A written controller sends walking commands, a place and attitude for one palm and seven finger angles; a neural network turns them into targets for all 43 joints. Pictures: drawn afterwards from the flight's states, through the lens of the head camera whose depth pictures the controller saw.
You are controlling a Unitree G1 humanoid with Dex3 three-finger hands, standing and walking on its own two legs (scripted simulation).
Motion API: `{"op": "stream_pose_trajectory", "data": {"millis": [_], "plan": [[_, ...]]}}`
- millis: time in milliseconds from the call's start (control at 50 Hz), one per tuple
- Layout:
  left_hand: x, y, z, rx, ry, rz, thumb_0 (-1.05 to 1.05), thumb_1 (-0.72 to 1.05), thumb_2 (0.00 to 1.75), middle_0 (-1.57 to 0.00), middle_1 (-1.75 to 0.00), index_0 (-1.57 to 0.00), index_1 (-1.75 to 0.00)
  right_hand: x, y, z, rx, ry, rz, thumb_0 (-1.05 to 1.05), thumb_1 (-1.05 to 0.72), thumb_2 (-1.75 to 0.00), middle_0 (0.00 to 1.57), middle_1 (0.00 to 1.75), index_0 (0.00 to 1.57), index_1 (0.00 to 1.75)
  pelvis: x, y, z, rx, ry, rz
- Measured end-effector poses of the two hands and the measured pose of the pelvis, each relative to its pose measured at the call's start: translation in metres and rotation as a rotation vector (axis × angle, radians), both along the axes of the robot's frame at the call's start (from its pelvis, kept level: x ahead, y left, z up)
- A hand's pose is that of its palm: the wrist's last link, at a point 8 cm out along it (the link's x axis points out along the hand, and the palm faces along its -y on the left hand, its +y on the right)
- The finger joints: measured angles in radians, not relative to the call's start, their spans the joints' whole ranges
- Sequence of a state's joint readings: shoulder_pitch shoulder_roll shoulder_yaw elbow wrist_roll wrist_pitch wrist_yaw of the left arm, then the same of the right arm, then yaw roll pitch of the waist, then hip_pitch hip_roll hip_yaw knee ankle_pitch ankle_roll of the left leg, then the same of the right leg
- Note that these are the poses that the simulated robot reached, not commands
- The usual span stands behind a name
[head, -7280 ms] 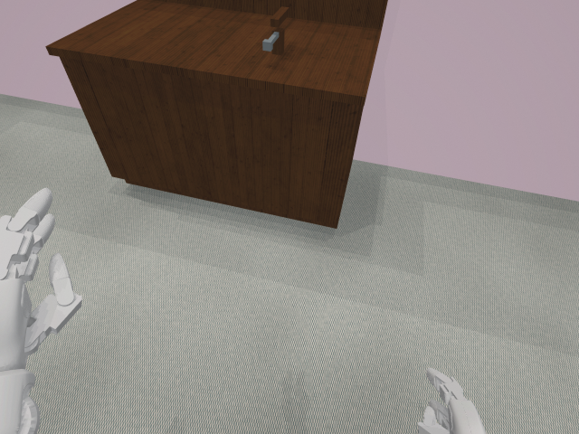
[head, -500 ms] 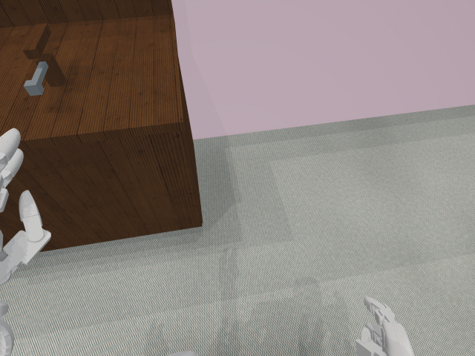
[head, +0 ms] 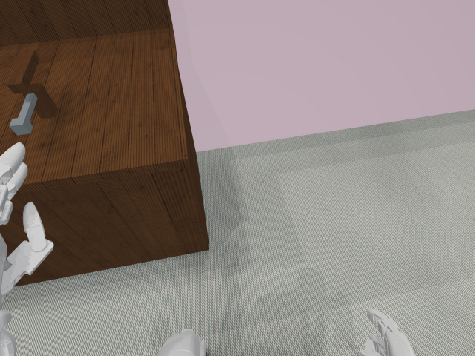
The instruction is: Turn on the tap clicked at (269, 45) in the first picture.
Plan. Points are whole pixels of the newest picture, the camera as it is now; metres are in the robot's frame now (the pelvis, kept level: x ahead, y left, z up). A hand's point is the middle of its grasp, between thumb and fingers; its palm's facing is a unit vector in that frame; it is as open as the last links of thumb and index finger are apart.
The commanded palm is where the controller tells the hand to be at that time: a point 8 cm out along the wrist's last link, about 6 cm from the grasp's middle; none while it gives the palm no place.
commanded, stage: take the last steps up to it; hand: left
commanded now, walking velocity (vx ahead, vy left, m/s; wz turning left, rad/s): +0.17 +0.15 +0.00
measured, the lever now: (21, 126) +0.54 +0.52 +0.03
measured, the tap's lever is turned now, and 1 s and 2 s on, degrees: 0 0 0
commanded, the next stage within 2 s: come to a stop and stand still in 0.12 s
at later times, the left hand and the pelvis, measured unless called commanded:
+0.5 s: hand (47, 180) +0.31 +0.27 +0.16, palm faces +0.38 -0.82 -0.43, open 7.4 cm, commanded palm +0.25 +0.32 +0.18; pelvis +0.08 +0.04 -0.01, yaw -2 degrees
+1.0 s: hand (50, 208) +0.27 +0.26 +0.15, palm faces +0.32 -0.86 -0.39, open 7.4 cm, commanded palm +0.22 +0.31 +0.18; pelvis +0.05 +0.04 +0.00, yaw -3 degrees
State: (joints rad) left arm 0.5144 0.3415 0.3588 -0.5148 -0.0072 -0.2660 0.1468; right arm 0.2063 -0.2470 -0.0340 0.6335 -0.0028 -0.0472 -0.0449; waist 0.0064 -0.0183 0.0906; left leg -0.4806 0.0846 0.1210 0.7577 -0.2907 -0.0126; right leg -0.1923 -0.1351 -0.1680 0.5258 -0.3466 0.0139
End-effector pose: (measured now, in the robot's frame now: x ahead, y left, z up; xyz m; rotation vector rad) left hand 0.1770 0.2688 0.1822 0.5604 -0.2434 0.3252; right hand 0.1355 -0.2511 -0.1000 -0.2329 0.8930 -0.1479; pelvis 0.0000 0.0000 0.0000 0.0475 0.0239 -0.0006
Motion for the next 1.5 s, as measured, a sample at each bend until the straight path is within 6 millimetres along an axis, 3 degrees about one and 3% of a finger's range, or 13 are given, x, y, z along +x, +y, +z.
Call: {"op": "stream_pose_trajectory", "data": {"millis": [100,200,340,440,580,740,920,1060,1280,1340,1400,1500], "plan": [[0.033,0.023,0.003,0.034,-0.109,-0.073,0.01,0.89,0.90,-0.22,-0.30,-0.21,-0.30,0.040,0.017,0.005,-0.055,-0.099,-0.043,0.01,-0.90,-0.90,0.20,0.30,0.20,0.30,0.027,0.030,-0.017,-0.012,-0.018,-0.024],[0.065,0.046,0.006,0.036,-0.125,-0.067,0.01,0.89,0.90,-0.22,-0.30,-0.21,-0.30,0.069,0.056,0.009,0.035,-0.165,-0.060,0.01,-0.90,-0.90,0.20,0.30,0.20,0.30,0.042,0.040,-0.015,-0.022,-0.011,-0.030],[0.072,0.036,0.011,0.039,-0.062,-0.066,0.01,0.89,0.90,-0.22,-0.30,-0.21,-0.30,0.085,0.093,-0.003,0.139,-0.159,0.004,0.01,-0.90,-0.90,0.20,0.30,0.20,0.30,0.065,0.041,-0.013,-0.018,-0.005,-0.030],[0.080,0.040,0.002,-0.016,-0.012,0.001,0.01,0.89,0.90,-0.22,-0.30,-0.21,-0.30,0.089,0.092,-0.013,0.145,-0.091,0.030,0.01,-0.90,-0.89,0.21,0.30,0.20,0.30,0.077,0.041,-0.010,-0.032,-0.011,-0.034],[0.095,0.048,-0.007,-0.069,-0.021,-0.023,0.01,0.89,0.90,-0.22,-0.30,-0.21,-0.30,0.094,0.073,0.004,0.020,-0.097,-0.001,0.02,-0.90,-0.89,0.20,0.30,0.20,0.30,0.081,0.053,-0.008,-0.041,-0.018,-0.030],[0.088,0.052,-0.001,-0.037,-0.019,-0.074,0.01,0.89,0.90,-0.22,-0.30,-0.21,-0.30,0.092,0.068,0.030,-0.006,-0.171,-0.018,0.01,-0.90,-0.90,0.20,0.30,0.20,0.30,0.074,0.053,-0.002,-0.039,-0.008,-0.054],[0.064,0.030,-0.007,-0.091,0.008,-0.054,0.01,0.89,0.90,-0.21,-0.30,-0.21,-0.30,0.064,0.059,0.015,0.048,-0.154,-0.019,0.01,-0.90,-0.90,0.20,0.30,0.20,0.30,0.053,0.036,-0.003,-0.063,-0.011,-0.051],[0.050,0.034,-0.013,-0.117,0.016,-0.034,0.01,0.89,0.90,-0.22,-0.30,-0.21,-0.30,0.034,0.049,0.008,0.008,-0.088,-0.051,0.01,-0.90,-0.90,0.20,0.30,0.20,0.30,0.045,0.037,-0.003,-0.059,-0.033,-0.056],[0.054,0.039,-0.013,-0.113,0.019,-0.044,0.01,0.89,0.90,-0.21,-0.30,-0.21,-0.30,0.024,0.054,0.013,0.009,-0.100,-0.058,0.02,-0.90,-0.90,0.20,0.30,0.20,0.30,0.038,0.043,0.000,-0.062,-0.027,-0.065],[0.070,0.063,0.009,0.025,-0.063,-0.061,0.01,0.89,0.90,-0.22,-0.30,-0.21,-0.30,0.024,0.059,0.014,-0.002,-0.093,-0.014,0.01,-0.90,-0.90,0.20,0.30,0.20,0.30,0.032,0.044,-0.001,-0.067,-0.026,-0.066],[0.080,0.085,0.020,-0.008,-0.142,-0.026,0.01,0.89,0.90,-0.22,-0.30,-0.21,-0.30,0.027,0.066,0.018,0.018,-0.121,-0.004,0.02,-0.90,-0.90,0.20,0.30,0.20,0.30,0.029,0.053,-0.001,-0.066,-0.029,-0.082],[0.076,0.075,0.001,-0.076,-0.064,-0.123,0.01,0.90,0.90,-0.21,-0.30,-0.20,-0.30,0.035,0.081,0.030,0.024,-0.189,-0.026,0.02,-0.90,-0.90,0.20,0.30,0.20,0.30,0.038,0.074,0.002,-0.061,-0.023,-0.105]]}}
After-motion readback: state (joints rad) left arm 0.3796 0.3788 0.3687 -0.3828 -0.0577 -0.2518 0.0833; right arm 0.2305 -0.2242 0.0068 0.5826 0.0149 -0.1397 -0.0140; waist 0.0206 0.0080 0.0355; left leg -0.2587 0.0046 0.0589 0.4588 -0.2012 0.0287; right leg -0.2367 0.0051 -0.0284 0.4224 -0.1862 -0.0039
